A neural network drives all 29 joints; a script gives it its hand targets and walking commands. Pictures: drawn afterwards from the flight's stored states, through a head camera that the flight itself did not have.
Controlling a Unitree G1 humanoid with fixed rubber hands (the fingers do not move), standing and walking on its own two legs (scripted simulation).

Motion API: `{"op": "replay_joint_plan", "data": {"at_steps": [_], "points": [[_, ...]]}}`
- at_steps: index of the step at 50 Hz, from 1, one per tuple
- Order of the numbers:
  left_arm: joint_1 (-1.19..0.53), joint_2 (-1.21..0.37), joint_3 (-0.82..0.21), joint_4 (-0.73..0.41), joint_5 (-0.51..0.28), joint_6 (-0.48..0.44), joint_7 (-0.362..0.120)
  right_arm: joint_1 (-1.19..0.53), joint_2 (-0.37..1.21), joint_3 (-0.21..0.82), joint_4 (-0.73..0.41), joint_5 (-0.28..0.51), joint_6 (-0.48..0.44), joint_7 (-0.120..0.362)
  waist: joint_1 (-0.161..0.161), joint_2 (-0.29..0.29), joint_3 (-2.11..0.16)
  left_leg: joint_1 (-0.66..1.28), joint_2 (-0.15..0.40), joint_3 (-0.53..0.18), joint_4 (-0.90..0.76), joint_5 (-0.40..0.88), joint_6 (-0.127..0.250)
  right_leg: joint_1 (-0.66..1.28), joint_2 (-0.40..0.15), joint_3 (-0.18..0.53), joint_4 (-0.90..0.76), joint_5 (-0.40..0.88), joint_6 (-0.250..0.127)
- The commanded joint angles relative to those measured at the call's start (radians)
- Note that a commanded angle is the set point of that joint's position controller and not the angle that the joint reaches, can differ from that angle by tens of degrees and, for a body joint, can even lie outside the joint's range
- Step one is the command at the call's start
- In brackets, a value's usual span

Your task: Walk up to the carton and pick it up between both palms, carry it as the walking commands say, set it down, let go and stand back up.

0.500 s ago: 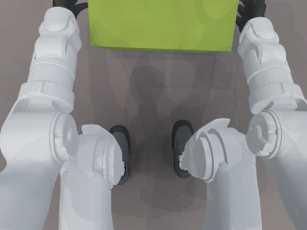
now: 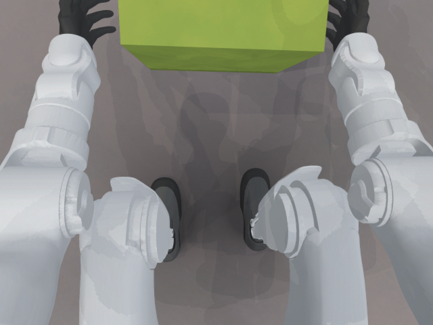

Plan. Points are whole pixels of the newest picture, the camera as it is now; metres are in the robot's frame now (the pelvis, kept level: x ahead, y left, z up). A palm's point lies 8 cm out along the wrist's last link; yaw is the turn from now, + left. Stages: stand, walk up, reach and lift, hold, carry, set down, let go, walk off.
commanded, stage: set down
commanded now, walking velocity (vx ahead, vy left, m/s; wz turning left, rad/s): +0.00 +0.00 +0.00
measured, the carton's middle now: (219, 19) +0.56 -0.03 -0.26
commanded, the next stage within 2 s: let go in 1.44 s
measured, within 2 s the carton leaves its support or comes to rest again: neither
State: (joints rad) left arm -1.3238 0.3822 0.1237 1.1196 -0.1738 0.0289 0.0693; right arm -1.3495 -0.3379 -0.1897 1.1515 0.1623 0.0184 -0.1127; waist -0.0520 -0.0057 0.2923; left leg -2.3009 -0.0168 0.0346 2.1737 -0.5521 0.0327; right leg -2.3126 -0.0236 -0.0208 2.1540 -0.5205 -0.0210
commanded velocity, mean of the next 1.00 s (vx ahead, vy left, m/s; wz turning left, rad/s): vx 0.00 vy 0.00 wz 0.00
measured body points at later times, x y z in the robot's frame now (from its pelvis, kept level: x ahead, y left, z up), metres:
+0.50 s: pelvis -0.02 +0.00 +0.04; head +0.33 -0.01 +0.31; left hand +0.56 +0.18 -0.09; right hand +0.51 -0.24 -0.09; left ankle +0.11 +0.11 -0.34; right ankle +0.12 -0.12 -0.34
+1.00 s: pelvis -0.01 +0.00 +0.16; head +0.34 -0.01 +0.43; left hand +0.56 +0.18 +0.05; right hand +0.52 -0.24 +0.06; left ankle +0.11 +0.11 -0.34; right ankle +0.12 -0.11 -0.34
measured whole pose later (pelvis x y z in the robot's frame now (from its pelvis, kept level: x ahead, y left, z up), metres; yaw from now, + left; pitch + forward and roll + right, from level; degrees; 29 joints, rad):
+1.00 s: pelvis -0.01 +0.00 +0.16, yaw -1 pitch +24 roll -1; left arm -1.28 0.48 0.11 0.67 -0.21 0.38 0.07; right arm -1.21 -0.38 -0.19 0.55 0.23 0.39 -0.14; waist -0.06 0.00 0.52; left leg -1.61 -0.02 0.02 1.71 -0.52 0.03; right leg -1.62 0.00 -0.02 1.68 -0.48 -0.02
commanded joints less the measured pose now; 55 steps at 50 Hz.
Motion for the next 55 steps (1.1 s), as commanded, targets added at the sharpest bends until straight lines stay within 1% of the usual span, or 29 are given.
{"op": "replay_joint_plan", "data": {"at_steps": [1,4,6,7,9,10,12,14,17,18,19,21,27,28,30,34,35,36,38,40,41,42,43,44,47,48,51,53,55], "points": [[-0.313,0.28,-0.054,-0.171,-0.033,-0.041,0.013,-0.073,-0.182,-0.014,-0.107,0.102,-0.041,-0.014,-0.013,0.094,-1.217,0.669,0.011,-0.065,-0.079,0.354,-0.039,0.565,0.027,0.018,-0.08,0.339,0.034],[-0.297,0.269,-0.068,-0.177,-0.024,-0.028,0.013,-0.076,-0.208,-0.05,-0.137,0.094,-0.041,-0.008,-0.032,0.115,-1.257,0.738,0.013,-0.084,-0.109,0.357,-0.03,0.538,0.029,-0.011,-0.075,0.33,0.031],[-0.335,0.295,-0.041,-0.328,-0.038,-0.026,0.021,-0.132,-0.216,-0.027,-0.296,0.128,-0.034,-0.011,-0.01,0.078,-1.461,0.821,0.005,-0.061,-0.101,0.441,-0.024,0.673,0.032,-0.018,-0.083,0.41,0.035],[-0.324,0.286,-0.072,-0.313,-0.023,-0.017,0.023,-0.083,-0.206,-0.042,-0.265,0.13,-0.027,-0.017,-0.032,0.149,-1.473,0.875,0.016,-0.063,-0.118,0.405,-0.026,0.644,0.031,-0.026,-0.09,0.37,0.029],[-0.297,0.335,-0.018,-0.363,-0.044,-0.001,0.026,-0.119,-0.196,0.013,-0.442,0.168,-0.005,-0.025,0.016,0.051,-1.65,0.898,0.0,-0.026,-0.11,0.432,-0.013,0.83,0.038,-0.024,-0.117,0.422,0.043],[-0.275,0.316,-0.044,-0.351,-0.056,0.019,0.025,-0.083,-0.196,0.009,-0.407,0.155,0.008,-0.03,-0.017,0.051,-1.651,0.883,0.004,-0.027,-0.123,0.363,-0.01,0.838,0.037,-0.029,-0.132,0.37,0.032],[-0.298,0.372,-0.017,-0.455,-0.049,0.058,0.036,-0.092,-0.195,-0.004,-0.496,0.182,0.061,-0.039,0.02,0.062,-1.777,0.971,0.0,-0.013,-0.156,0.322,-0.012,0.906,0.047,-0.039,-0.166,0.332,0.036],[-0.388,0.383,-0.026,-0.484,-0.052,0.1,0.042,-0.141,-0.229,-0.011,-0.488,0.17,0.107,-0.045,-0.009,0.046,-1.765,0.979,-0.008,-0.015,-0.193,0.241,-0.01,0.924,0.057,-0.046,-0.2,0.262,0.026],[-0.416,0.363,-0.091,-0.391,-0.067,0.167,0.035,-0.215,-0.215,0.022,-0.424,0.156,0.172,-0.039,0.001,0.094,-1.591,0.993,-0.005,-0.038,-0.275,0.082,-0.005,0.832,0.055,-0.053,-0.241,0.1,0.016],[-0.422,0.345,-0.094,-0.463,-0.06,0.167,0.036,-0.201,-0.211,0.005,-0.439,0.147,0.175,-0.039,-0.008,0.127,-1.562,1.006,-0.008,-0.034,-0.27,0.152,-0.014,0.798,0.06,-0.043,-0.241,0.144,0.008],[-0.418,0.326,-0.091,-0.512,-0.086,0.168,0.035,-0.221,-0.23,-0.02,-0.547,0.123,0.167,-0.04,-0.054,0.072,-1.627,1.029,-0.011,-0.051,-0.275,0.152,-0.008,0.849,0.06,-0.05,-0.254,0.15,0.008],[-0.415,0.356,-0.057,-0.46,-0.066,0.18,0.034,-0.224,-0.254,-0.008,-0.539,0.126,0.177,-0.044,-0.017,0.095,-1.669,1.072,-0.011,-0.046,-0.273,0.191,-0.009,0.854,0.059,-0.048,-0.254,0.185,0.01],[-0.322,0.365,-0.002,-0.488,-0.024,0.209,0.022,-0.131,-0.22,-0.032,-0.616,0.114,0.209,-0.043,-0.014,0.056,-1.798,1.146,-0.017,-0.046,-0.355,0.25,0.005,0.974,0.079,-0.056,-0.341,0.233,0.01],[-0.308,0.373,0.007,-0.415,-0.018,0.211,0.018,-0.156,-0.208,-0.012,-0.61,0.127,0.219,-0.043,0.027,0.075,-1.731,1.092,-0.02,-0.021,-0.357,0.222,0.008,0.958,0.078,-0.044,-0.363,0.19,0.016],[-0.318,0.374,0.029,-0.486,-0.019,0.228,0.014,-0.12,-0.23,-0.032,-0.615,0.101,0.235,-0.044,-0.006,0.045,-1.799,1.113,-0.03,-0.029,-0.382,0.233,0.004,1.019,0.08,-0.046,-0.389,0.213,0.015],[-0.318,0.408,0.037,-0.669,-0.018,0.248,0.009,-0.079,-0.227,-0.055,-0.697,0.111,0.273,-0.042,-0.007,0.087,-1.921,1.23,-0.035,-0.019,-0.449,0.293,0.0,1.084,0.092,-0.041,-0.457,0.263,0.01],[-0.313,0.376,0.021,-0.607,-0.037,0.261,0.004,-0.114,-0.245,-0.058,-0.699,0.087,0.278,-0.044,-0.026,0.064,-1.901,1.241,-0.04,-0.028,-0.467,0.314,-0.002,1.081,0.093,-0.046,-0.473,0.265,0.015],[-0.321,0.375,0.034,-0.636,-0.019,0.265,0.003,-0.088,-0.225,-0.055,-0.698,0.102,0.285,-0.043,-0.019,0.119,-1.879,1.243,-0.036,-0.026,-0.495,0.278,-0.006,1.072,0.09,-0.026,-0.509,0.237,0.003],[-0.309,0.384,0.069,-0.677,-0.032,0.273,-0.004,-0.135,-0.249,-0.061,-0.806,0.087,0.292,-0.04,-0.004,0.055,-1.952,1.259,-0.048,-0.029,-0.506,0.353,0.0,1.149,0.091,-0.025,-0.526,0.306,0.014],[-0.252,0.384,0.077,-0.593,0.002,0.28,-0.012,-0.068,-0.255,-0.087,-0.705,0.059,0.301,-0.033,-0.003,0.066,-1.872,1.264,-0.038,-0.046,-0.534,0.334,-0.004,1.076,0.092,-0.039,-0.533,0.279,0.013],[-0.298,0.391,0.07,-0.73,-0.011,0.283,-0.005,-0.067,-0.253,-0.085,-0.748,0.079,0.307,-0.029,-0.01,0.111,-1.998,1.362,-0.04,-0.042,-0.546,0.364,-0.012,1.144,0.097,-0.034,-0.542,0.314,0.006],[-0.281,0.382,0.095,-0.718,0.002,0.288,-0.003,-0.035,-0.245,-0.07,-0.735,0.079,0.312,-0.022,-0.01,0.087,-1.996,1.366,-0.04,-0.039,-0.552,0.399,-0.013,1.143,0.097,-0.028,-0.571,0.334,0.006],[-0.248,0.398,0.107,-0.757,-0.003,0.286,-0.007,-0.049,-0.251,-0.076,-0.839,0.074,0.309,-0.024,0.013,0.08,-2.066,1.41,-0.048,-0.034,-0.563,0.468,-0.013,1.196,0.102,-0.025,-0.585,0.386,0.017],[-0.267,0.388,0.095,-0.706,-0.004,0.299,-0.007,-0.082,-0.252,-0.048,-0.799,0.095,0.323,-0.02,0.029,0.096,-2.038,1.415,-0.049,-0.024,-0.592,0.399,-0.012,1.198,0.094,-0.023,-0.613,0.314,0.018],[-0.256,0.401,0.114,-0.674,0.01,0.322,-0.015,-0.047,-0.272,-0.084,-0.811,0.064,0.34,-0.022,-0.007,0.085,-2.009,1.404,-0.04,-0.032,-0.638,0.376,-0.008,1.253,0.094,-0.015,-0.666,0.319,0.017],[-0.249,0.411,0.111,-0.771,-0.007,0.326,-0.012,-0.073,-0.29,-0.085,-0.879,0.067,0.344,-0.023,-0.001,0.082,-2.131,1.507,-0.053,-0.035,-0.662,0.46,-0.012,1.336,0.106,-0.025,-0.673,0.382,0.024],[-0.203,0.368,0.096,-0.641,-0.01,0.338,-0.018,0.005,-0.26,-0.071,-0.699,0.042,0.365,-0.014,-0.014,0.072,-1.963,1.485,-0.048,-0.044,-0.715,0.402,-0.013,1.254,0.101,-0.028,-0.728,0.305,0.018],[-0.228,0.376,0.108,-0.676,0.01,0.328,-0.028,0.003,-0.264,-0.103,-0.75,0.041,0.359,-0.004,-0.002,0.123,-1.931,1.512,-0.041,-0.04,-0.767,0.404,-0.023,1.274,0.102,-0.016,-0.776,0.324,0.012],[-0.217,0.376,0.108,-0.744,0.005,0.317,-0.028,0.002,-0.248,-0.071,-0.824,0.055,0.343,-0.001,-0.007,0.088,-2.036,1.613,-0.042,-0.056,-0.791,0.498,-0.014,1.364,0.105,-0.016,-0.801,0.407,0.024]]}}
